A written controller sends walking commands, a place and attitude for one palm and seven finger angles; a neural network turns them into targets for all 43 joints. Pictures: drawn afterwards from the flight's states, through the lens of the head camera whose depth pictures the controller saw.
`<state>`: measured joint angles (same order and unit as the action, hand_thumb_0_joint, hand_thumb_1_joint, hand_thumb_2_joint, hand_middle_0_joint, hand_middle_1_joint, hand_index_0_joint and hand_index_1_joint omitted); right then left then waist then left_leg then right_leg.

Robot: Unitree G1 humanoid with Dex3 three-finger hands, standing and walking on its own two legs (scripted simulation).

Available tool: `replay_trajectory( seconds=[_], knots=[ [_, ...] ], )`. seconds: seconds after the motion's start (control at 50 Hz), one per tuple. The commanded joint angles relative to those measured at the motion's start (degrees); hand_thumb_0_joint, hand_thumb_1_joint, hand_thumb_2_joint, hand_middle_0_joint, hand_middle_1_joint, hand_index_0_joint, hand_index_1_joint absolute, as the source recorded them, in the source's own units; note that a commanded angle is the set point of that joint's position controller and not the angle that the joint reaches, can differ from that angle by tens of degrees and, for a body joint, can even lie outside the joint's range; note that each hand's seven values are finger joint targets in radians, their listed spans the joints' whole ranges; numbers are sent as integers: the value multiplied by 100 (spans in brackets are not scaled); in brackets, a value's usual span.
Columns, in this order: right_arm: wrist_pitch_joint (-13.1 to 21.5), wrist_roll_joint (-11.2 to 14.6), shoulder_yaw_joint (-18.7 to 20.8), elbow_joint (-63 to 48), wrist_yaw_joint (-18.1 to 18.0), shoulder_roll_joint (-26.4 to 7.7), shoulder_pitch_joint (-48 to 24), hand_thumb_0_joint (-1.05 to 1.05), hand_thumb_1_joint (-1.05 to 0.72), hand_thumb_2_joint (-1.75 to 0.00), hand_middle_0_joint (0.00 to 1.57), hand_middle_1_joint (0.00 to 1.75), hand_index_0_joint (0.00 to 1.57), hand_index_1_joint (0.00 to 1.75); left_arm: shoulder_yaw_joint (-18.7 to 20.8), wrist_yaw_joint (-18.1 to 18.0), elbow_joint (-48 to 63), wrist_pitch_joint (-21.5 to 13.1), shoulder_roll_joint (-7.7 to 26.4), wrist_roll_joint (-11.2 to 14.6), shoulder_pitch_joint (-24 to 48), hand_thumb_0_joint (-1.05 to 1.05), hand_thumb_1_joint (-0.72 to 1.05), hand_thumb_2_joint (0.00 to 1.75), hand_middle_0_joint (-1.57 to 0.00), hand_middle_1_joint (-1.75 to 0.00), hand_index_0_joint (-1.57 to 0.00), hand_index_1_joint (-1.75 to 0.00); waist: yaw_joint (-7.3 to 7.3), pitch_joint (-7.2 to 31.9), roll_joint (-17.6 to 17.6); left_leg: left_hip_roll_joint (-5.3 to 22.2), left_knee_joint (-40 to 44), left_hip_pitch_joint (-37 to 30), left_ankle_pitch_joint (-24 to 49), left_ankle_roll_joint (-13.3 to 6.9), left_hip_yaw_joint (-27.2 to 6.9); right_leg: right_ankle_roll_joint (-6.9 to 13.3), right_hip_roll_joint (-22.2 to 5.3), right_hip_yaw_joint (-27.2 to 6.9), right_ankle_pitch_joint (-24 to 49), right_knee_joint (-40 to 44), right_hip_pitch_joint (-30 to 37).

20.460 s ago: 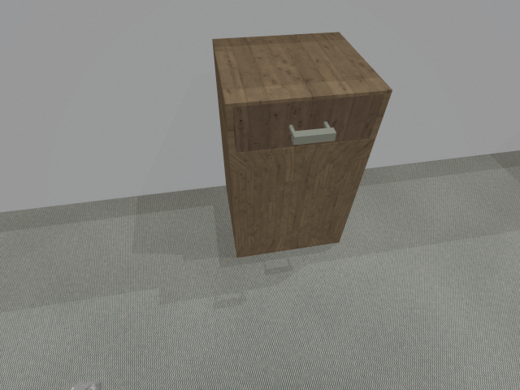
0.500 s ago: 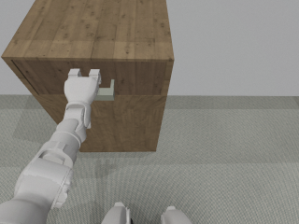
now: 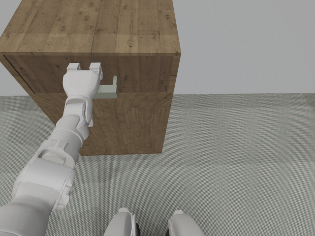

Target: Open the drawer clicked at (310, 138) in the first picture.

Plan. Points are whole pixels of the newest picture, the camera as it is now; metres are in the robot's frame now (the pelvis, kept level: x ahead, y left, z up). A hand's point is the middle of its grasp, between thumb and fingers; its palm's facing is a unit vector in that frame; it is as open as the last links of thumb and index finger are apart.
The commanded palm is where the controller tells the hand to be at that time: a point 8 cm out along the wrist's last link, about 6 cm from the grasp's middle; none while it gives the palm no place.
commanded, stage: lift the fingers back up to retry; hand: left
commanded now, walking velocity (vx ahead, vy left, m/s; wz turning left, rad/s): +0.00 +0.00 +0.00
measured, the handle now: (96, 85) +0.54 +0.15 +0.01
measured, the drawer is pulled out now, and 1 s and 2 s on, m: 0.00 0.00 0.00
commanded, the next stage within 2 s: re-aim the fingers above the handle in 0.66 s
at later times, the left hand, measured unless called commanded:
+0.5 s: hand (85, 84) +0.50 +0.17 +0.06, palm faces -0.03 -0.05 -1.00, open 13.6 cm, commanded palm +0.47 +0.17 +0.13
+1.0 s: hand (83, 86) +0.49 +0.17 +0.07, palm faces -0.02 -0.04 -1.00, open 13.8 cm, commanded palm +0.47 +0.17 +0.13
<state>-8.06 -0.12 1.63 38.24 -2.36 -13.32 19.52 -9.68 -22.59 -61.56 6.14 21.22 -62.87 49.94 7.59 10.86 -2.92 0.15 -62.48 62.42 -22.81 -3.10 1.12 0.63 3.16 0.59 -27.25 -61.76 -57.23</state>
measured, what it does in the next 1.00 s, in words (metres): rises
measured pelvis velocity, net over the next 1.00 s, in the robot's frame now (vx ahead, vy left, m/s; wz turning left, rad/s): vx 0.06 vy -0.02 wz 0.02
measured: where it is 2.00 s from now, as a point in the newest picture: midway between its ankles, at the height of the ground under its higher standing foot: outside the picture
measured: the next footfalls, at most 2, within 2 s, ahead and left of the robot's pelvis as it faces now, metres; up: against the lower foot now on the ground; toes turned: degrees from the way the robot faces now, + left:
none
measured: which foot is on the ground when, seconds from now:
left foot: down 0.00-1.00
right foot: down 0.00-1.00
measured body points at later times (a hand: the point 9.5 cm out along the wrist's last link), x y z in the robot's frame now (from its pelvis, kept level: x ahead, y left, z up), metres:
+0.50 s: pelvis +0.05 +0.00 +0.05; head +0.12 -0.01 +0.49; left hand +0.49 +0.17 +0.11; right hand +0.08 -0.27 -0.09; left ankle +0.06 +0.09 -0.65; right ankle +0.02 -0.12 -0.65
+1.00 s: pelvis +0.06 -0.02 +0.05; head +0.12 -0.03 +0.50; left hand +0.48 +0.17 +0.12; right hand +0.16 -0.28 -0.08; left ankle +0.06 +0.09 -0.65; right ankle +0.02 -0.12 -0.65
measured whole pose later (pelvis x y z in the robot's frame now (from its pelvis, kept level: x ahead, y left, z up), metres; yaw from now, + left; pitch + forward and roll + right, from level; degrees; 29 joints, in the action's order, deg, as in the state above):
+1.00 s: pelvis +0.06 -0.02 +0.05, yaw +1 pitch +16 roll +0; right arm -11.9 0.3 3.9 37.7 -1.1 -13.5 13.8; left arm -8.7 -20.6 -48.9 1.9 18.5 -61.4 34.4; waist 3.0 9.2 -2.9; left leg -0.3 -45.7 39.7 -21.5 -1.4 0.8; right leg 2.3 3.0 0.0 -25.6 -44.9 -34.8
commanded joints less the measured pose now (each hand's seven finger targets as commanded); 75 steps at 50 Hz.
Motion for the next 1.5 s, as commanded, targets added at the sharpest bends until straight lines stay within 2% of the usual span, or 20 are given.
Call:
replay_trajectory(
  seconds=[0.0, 0.14, 0.18, 0.22, 0.26, 0.3, 0.38, 0.42, 0.56, 0.64, 0.68, 0.84, 1.0, 1.04, 1.12, 1.18, 1.22, 1.26, 1.34, 1.48],
  knots=[
    [115, 8, 342, -437, -107, -924, 631, 0, -90, -90, 20, 30, 20, 30, 249, -22, 916, -19, 765, 94, 2224, 0, -50, 30, -30, -120, -30, -120, 160, 2044, 61, 2, 1022, -2735, 326, 12, -384, 161, 99, 117, 469, 1254, 248],
    [134, 9, 389, -388, -132, -878, 634, 0, -90, -90, 20, 30, 20, 30, 330, -142, 1455, -275, 787, 118, 2323, 0, -50, 30, -30, -120, -30, -120, 89, 2157, -31, 15, 1315, -3358, 762, 22, -376, 170, 124, 111, 776, 1584, 700],
    [115, 1, 385, -362, -141, -892, 637, 0, -90, -90, 20, 30, 20, 30, 607, -232, 1649, -351, 1159, 80, 2327, 0, -50, 30, -30, -120, -30, -120, -11, 2279, -113, 1, 1361, -3433, 1059, 25, -316, 182, 130, 84, 991, 1644, 979],
    [108, -15, 411, -367, -110, -862, 609, 0, -90, -90, 20, 30, 20, 30, 641, -310, 1885, -412, 1120, 76, 2283, 0, -50, 30, -30, -120, -30, -120, -73, 2476, -251, -4, 1402, -3691, 1532, 40, -278, 204, 143, 103, 1318, 1695, 1238],
    [54, -8, 430, -348, -63, -858, 574, 0, -90, -90, 20, 30, 20, 30, 566, -363, 1723, -344, 939, 45, 1922, 0, -50, 30, -30, -120, -30, -120, -110, 2246, -265, 11, 1482, -3847, 1756, 72, -263, 212, 171, 135, 1440, 1778, 1245],
    [5, 3, 441, -359, -10, -852, 530, 0, -90, -90, 20, 30, 20, 30, 444, -377, 1670, -216, 736, 90, 1716, 0, -50, 30, -30, -120, -30, -120, -142, 2121, -137, -2, 1594, -3885, 1869, 69, -212, 212, 181, 140, 1578, 1903, 1474],
    [-64, 28, 474, -403, 17, -844, 417, 0, -90, -90, 20, 30, 20, 30, 522, -282, 2078, -199, 824, 153, 1665, 0, -50, 30, -30, -120, -30, -120, -216, 2345, -157, -20, 1721, -4242, 2381, 56, -146, 200, 165, 80, 2143, 2045, 1965],
    [-115, 34, 466, -394, -1, -858, 345, 0, -90, -90, 20, 30, 20, 30, 451, -189, 2041, -167, 749, 195, 1610, 0, -50, 30, -30, -120, -30, -120, -151, 2010, 83, -34, 1803, -4147, 2449, 31, -116, 197, 147, 67, 2354, 2152, 2174],
    [-197, 58, 471, -536, -5, -839, 159, 0, -90, -90, 20, 30, 20, 30, 610, 97, 2069, -365, 840, 234, 649, 0, -50, 30, -30, -120, -30, -120, -342, 1798, 397, -128, 1922, -4012, 2708, -16, 58, 170, 74, -68, 3141, 2295, 2856],
    [-228, 62, 474, -576, 32, -809, 33, 0, -90, -90, 20, 30, 20, 30, 602, 118, 2413, -560, 904, 116, 684, 0, -50, 30, -30, -120, -30, -120, -371, 1872, 163, -136, 1896, -4133, 2867, 7, 53, 175, 65, -120, 3260, 2235, 2782],
    [-219, 61, 494, -597, 66, -775, -11, 0, -90, -90, 20, 30, 20, 30, 354, 98, 2517, -589, 555, 153, 680, 0, -50, 30, -30, -120, -30, -120, -305, 1765, 156, -138, 1872, -4198, 2873, 5, 49, 172, 64, -86, 3220, 2255, 2675],
    [-233, 32, 523, -536, 87, -763, -129, 0, -90, -90, 20, 30, 20, 30, 497, -81, 2705, -570, 700, 101, 830, 0, -50, 30, -30, -120, -30, -120, -311, 2073, 62, -179, 1739, -4315, 3041, 16, 18, 162, 53, -115, 3426, 2134, 2692],
    [-292, 59, 457, -536, 13, -812, -135, 0, -90, -90, 20, 30, 20, 30, 527, 20, 2127, -326, 875, 133, 977, 0, -50, 30, -30, -120, -30, -120, -230, 1755, 431, -232, 1843, -3818, 2377, -16, 68, 131, 11, -162, 3190, 2257, 2872],
    [-274, 64, 465, -566, 22, -779, -126, 0, -90, -90, 20, 30, 20, 30, 396, 95, 2299, -414, 710, 159, 1102, 0, -50, 30, -30, -120, -30, -120, -263, 1952, 195, -231, 1852, -3975, 2486, -11, 80, 136, 11, -175, 3236, 2248, 2852],
    [-275, 40, 469, -566, 16, -782, -58, 0, -90, -90, 20, 30, 20, 30, 477, 161, 2174, -542, 714, 204, 834, 0, -50, 30, -30, -120, -30, -120, -274, 1861, 383, -215, 1848, -3873, 2514, -14, 73, 152, 8, -155, 3285, 2232, 2933],
    [-270, 55, 454, -562, 29, -789, -28, 0, -90, -90, 20, 30, 20, 30, 637, 87, 2183, -598, 926, 153, 786, 0, -50, 30, -30, -120, -30, -120, -351, 1808, 374, -217, 1900, -3721, 2337, -9, 94, 138, 4, -182, 3175, 2254, 2938],
    [-278, 46, 451, -574, 5, -818, -32, 0, -90, -90, 20, 30, 20, 30, 991, 7, 2153, -612, 1327, 131, 651, 0, -50, 30, -30, -120, -30, -120, -452, 1876, 478, -238, 1909, -3586, 2317, -17, 110, 151, -2, -216, 3222, 2247, 3156],
    [-260, 51, 467, -566, -11, -815, -11, 0, -90, -90, 20, 30, 20, 30, 1004, -68, 2093, -583, 1353, 81, 590, 0, -50, 30, -30, -120, -30, -120, -432, 1774, 416, -239, 1925, -3538, 2256, -17, 139, 139, -2, -225, 3229, 2261, 3120],
    [-221, 81, 502, -531, 25, -796, -33, 0, -90, -90, 20, 30, 20, 30, 833, -88, 2321, -610, 1160, 93, 696, 0, -50, 30, -30, -120, -30, -120, -401, 1981, 161, -213, 1938, -3850, 2399, -1, 134, 150, 37, -209, 3140, 2277, 2995],
    [-130, 96, 533, -432, 17, -809, 16, 0, -90, -90, 20, 30, 20, 30, 469, 48, 2348, -702, 780, 201, 973, 0, -50, 30, -30, -120, -30, -120, -210, 1694, 238, -175, 2004, -4036, 2137, -21, 46, 150, 50, -154, 2626, 2410, 2624]
  ],
)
